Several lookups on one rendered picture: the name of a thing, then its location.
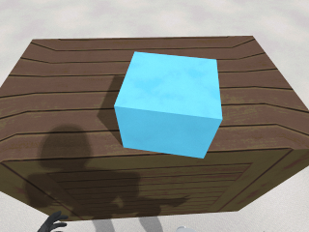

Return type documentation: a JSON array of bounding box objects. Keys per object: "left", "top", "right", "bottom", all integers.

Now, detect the robot left hand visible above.
[{"left": 37, "top": 211, "right": 68, "bottom": 232}]

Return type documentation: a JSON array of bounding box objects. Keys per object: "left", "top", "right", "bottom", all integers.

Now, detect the carton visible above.
[{"left": 114, "top": 51, "right": 223, "bottom": 159}]

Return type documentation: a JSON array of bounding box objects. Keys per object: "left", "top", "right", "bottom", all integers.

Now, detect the pedestal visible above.
[{"left": 0, "top": 36, "right": 309, "bottom": 222}]

